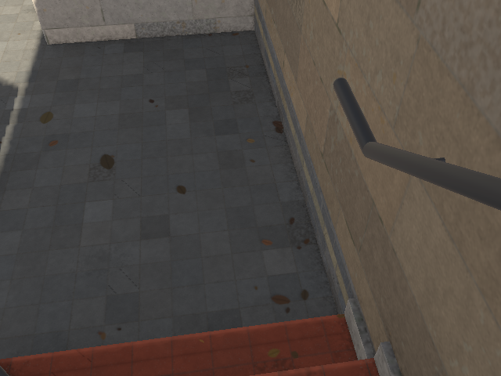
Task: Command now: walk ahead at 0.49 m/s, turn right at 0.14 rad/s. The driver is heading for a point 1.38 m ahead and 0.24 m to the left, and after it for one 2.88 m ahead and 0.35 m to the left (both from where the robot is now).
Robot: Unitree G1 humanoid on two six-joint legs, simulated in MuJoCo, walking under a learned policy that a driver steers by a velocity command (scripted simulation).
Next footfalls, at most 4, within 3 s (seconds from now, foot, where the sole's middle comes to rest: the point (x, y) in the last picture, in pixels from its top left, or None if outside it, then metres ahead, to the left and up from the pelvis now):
0.26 right None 0.27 -0.16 -0.93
0.96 left None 0.51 0.13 -1.12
1.38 right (247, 355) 0.83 -0.02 -1.31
1.92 left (163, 318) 1.11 0.34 -1.50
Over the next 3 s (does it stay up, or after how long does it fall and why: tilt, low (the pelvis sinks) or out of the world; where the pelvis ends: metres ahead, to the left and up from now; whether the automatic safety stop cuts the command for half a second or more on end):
stays up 1.41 0.28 -0.72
